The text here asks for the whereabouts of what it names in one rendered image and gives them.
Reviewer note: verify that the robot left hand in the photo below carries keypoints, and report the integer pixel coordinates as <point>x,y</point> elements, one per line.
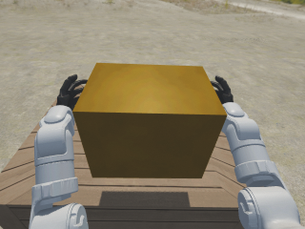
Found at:
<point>68,92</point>

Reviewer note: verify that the right robot upper arm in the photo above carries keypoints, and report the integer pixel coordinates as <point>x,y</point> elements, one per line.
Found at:
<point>267,207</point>

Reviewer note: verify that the robot left forearm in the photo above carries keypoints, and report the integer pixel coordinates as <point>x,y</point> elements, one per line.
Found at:
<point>55,178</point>

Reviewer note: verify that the robot right forearm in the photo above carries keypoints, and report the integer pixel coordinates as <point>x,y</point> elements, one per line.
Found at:
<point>253,166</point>

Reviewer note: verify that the robot right hand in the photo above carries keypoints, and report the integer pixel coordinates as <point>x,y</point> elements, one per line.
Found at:
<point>223,90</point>

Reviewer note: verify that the carton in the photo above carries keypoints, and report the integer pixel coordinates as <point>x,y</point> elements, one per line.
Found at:
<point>148,121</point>

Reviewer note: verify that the pedestal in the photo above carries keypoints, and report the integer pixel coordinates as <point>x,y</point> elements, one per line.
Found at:
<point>210,202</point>

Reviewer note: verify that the left robot upper arm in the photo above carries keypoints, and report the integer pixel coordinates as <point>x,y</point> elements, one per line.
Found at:
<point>67,216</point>

